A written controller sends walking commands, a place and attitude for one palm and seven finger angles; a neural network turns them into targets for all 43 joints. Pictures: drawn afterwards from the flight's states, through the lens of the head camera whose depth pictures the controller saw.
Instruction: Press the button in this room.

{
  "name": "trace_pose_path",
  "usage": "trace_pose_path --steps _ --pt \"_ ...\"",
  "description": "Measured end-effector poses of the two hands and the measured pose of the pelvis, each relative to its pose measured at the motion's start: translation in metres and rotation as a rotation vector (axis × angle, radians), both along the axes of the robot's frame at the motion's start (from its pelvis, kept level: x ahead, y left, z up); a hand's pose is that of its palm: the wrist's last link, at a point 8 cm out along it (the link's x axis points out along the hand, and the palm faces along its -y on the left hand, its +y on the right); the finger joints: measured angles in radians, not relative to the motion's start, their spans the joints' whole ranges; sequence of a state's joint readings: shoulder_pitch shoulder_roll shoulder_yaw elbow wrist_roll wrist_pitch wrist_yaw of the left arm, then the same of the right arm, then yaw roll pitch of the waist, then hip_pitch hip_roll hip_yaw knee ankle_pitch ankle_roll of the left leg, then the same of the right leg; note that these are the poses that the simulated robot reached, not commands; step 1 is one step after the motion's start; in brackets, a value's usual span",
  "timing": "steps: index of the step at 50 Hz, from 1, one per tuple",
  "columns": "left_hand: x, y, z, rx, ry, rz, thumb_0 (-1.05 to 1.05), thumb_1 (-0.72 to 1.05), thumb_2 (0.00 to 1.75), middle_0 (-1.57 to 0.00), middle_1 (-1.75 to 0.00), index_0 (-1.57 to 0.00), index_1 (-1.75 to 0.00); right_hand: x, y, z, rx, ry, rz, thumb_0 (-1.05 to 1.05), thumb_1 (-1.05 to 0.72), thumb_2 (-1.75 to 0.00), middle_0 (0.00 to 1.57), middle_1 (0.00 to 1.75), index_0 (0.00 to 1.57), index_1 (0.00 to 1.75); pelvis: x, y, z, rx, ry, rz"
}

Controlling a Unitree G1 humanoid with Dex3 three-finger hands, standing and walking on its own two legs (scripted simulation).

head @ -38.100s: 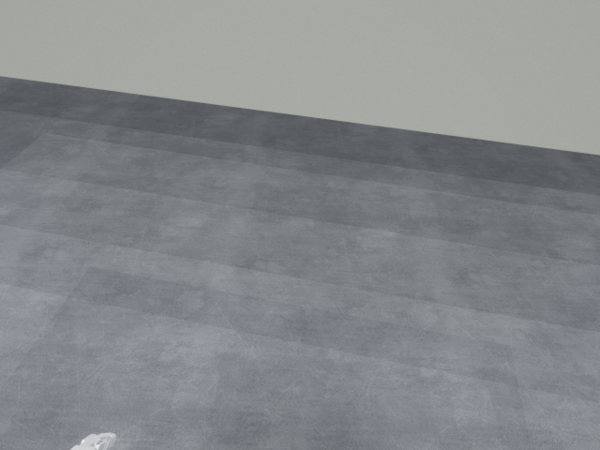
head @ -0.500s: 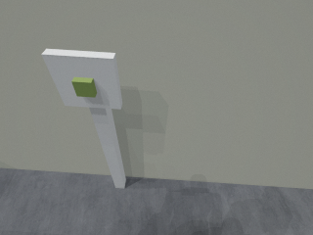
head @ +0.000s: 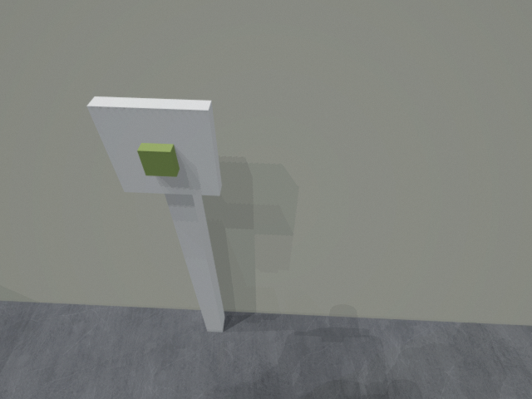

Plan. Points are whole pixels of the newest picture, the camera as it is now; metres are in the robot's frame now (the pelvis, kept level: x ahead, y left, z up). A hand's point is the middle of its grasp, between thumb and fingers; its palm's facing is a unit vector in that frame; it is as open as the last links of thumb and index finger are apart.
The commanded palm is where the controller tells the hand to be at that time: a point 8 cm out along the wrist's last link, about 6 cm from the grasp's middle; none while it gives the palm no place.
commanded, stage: look again from close up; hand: left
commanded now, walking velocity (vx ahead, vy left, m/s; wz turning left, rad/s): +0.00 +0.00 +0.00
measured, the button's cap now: (160, 158) +0.47 +0.22 +0.11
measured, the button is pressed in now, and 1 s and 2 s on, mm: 0 0 0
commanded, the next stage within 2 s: raise the hand and make a fist in 0.04 s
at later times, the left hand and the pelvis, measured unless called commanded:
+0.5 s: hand (172, 372) +0.17 +0.15 -0.02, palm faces -0.01 -1.00 -0.01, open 5.8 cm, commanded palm +0.12 +0.22 -0.03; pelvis -0.02 -0.03 -0.06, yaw +0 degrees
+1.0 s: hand (141, 356) +0.17 +0.18 +0.02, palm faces +0.06 -1.00 -0.06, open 3.1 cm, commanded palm +0.14 +0.23 +0.03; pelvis -0.01 -0.04 -0.05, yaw +1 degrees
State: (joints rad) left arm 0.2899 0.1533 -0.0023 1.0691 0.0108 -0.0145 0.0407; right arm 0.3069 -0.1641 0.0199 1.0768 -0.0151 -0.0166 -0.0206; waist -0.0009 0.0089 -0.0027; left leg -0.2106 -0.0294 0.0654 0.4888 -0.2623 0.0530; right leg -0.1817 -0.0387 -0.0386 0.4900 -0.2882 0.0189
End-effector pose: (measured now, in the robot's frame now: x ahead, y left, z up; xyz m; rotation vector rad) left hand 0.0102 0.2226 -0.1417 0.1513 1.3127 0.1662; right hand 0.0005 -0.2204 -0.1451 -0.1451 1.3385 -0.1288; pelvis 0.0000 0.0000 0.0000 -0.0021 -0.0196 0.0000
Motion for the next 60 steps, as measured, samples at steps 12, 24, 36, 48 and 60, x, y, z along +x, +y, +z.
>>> trace_pose_path --steps 12,24,36,48,60 --pt "0.057 0.015 0.052 0.058 -0.381 0.096 0.02 0.94 0.90 -0.21 -0.32 -0.22 -0.32 0.030 -0.013 0.019 -0.059 -0.210 -0.006 0.02 -0.92 -0.90 0.20 0.30 0.20 0.30 0.003 -0.002 -0.002 0.015 0.020 0.000" --pt "0.145 -0.022 0.132 -0.139 -1.327 -0.190 0.00 0.91 0.90 -0.43 -0.56 -0.44 -0.56 0.175 -0.054 0.052 -0.109 -0.820 0.129 0.01 -0.91 -0.90 0.20 0.30 0.20 0.30 -0.021 -0.024 -0.056 0.005 0.193 0.002" --pt "0.104 0.000 0.139 -0.005 -1.329 -0.112 0.02 0.90 0.90 -0.76 -0.92 -0.76 -0.91 0.200 -0.037 0.033 -0.060 -0.817 0.222 0.01 -0.90 -0.90 0.20 0.30 0.20 0.30 -0.022 -0.047 -0.073 -0.044 0.205 0.055" --pt "0.141 0.007 0.164 -0.076 -1.250 -0.149 0.01 0.90 0.90 -1.09 -1.27 -1.09 -1.27 0.129 -0.047 0.018 -0.057 -0.634 0.054 0.02 -0.90 -0.90 0.20 0.30 0.20 0.30 -0.016 -0.039 -0.049 -0.020 0.180 0.027" --pt "0.147 0.018 0.183 -0.079 -1.312 -0.167 0.01 0.90 0.90 -1.27 -1.47 -1.28 -1.47 0.141 -0.046 0.046 -0.126 -0.716 0.087 0.02 -0.90 -0.90 0.20 0.30 0.20 0.30 -0.013 -0.017 -0.039 -0.031 0.145 0.026"
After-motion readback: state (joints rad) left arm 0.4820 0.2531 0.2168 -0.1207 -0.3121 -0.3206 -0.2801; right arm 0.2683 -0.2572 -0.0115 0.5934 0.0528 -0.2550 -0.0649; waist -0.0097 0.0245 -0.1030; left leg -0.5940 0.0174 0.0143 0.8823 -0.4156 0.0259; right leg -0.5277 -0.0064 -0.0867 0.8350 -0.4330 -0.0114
